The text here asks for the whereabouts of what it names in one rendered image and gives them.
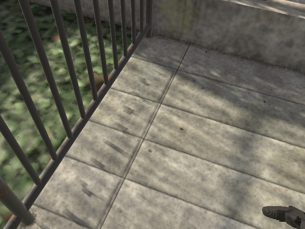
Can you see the robot right hand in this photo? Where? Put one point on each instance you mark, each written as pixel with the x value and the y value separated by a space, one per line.
pixel 290 215

